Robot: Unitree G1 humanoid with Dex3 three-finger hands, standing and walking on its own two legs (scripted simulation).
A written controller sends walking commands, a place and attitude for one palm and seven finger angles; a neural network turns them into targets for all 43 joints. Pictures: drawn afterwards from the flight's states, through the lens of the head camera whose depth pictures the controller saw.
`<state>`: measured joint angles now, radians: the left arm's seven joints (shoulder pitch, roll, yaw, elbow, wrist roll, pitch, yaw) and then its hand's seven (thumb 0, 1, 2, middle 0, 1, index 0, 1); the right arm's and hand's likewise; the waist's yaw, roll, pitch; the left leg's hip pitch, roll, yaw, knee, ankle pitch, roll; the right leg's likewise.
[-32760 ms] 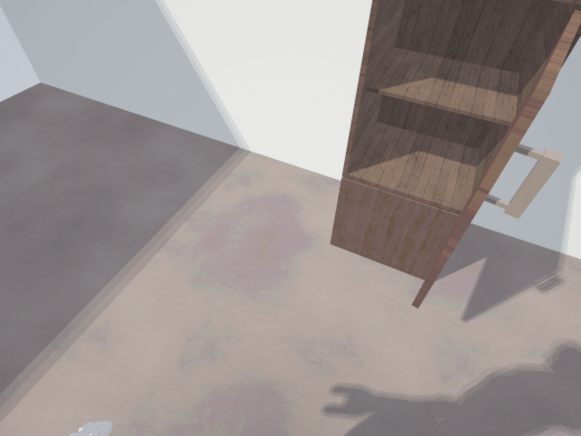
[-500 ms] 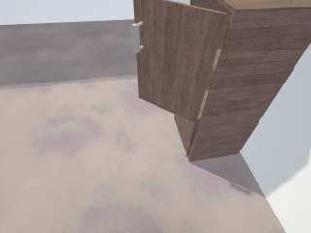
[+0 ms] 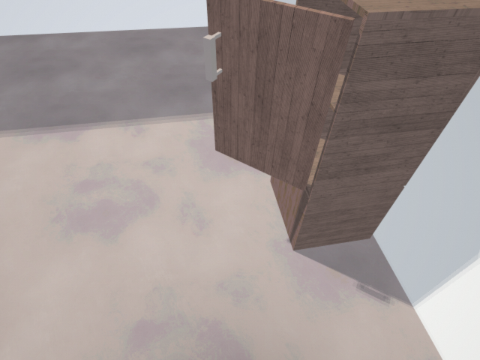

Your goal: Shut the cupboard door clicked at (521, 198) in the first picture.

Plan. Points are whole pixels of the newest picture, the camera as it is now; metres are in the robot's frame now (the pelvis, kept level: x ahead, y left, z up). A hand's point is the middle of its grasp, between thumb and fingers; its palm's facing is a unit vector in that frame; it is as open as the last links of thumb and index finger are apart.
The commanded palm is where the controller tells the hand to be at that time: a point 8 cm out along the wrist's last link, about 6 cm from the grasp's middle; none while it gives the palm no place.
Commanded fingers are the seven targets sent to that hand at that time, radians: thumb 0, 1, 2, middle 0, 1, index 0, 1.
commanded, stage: look to check the result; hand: left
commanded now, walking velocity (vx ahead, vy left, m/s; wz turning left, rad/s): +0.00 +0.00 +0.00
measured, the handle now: (214, 56) +0.91 +0.13 +0.07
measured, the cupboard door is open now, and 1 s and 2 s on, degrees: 47 47 47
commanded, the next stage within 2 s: walk to a spot facing it in 0.06 s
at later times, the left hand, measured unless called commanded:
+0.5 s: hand out of the picture +0.05 +0.21 -0.19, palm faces +0.14 -0.95 -0.27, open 7.4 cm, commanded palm none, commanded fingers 0.00 0.90 0.90 -0.20 -0.30 -0.20 -0.30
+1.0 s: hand out of the picture +0.00 +0.22 -0.17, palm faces +0.44 -0.84 -0.32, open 7.4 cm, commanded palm none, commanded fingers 0.00 0.90 0.90 -0.20 -0.30 -0.20 -0.30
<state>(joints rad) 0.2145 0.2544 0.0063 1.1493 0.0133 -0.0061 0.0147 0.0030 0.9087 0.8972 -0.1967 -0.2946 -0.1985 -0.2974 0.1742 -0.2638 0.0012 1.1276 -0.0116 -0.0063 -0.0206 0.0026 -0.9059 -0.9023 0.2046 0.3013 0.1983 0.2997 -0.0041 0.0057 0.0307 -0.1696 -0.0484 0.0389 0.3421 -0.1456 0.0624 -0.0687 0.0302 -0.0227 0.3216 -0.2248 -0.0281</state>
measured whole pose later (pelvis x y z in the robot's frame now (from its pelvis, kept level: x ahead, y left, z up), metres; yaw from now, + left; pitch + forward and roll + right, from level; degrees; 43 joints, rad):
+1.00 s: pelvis +0.01 -0.02 -0.02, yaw +27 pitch +2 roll +0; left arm 0.18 0.24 0.06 0.87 0.03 0.03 0.03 0.00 0.91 0.90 -0.20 -0.29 -0.20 -0.30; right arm 0.21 -0.26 -0.09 0.92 -0.03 0.08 0.01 0.00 -0.90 -0.90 0.21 0.30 0.20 0.30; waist -0.02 0.04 0.07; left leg -0.52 -0.08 -0.13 0.83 -0.39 -0.02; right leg -0.29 -0.03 -0.03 0.57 -0.29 0.01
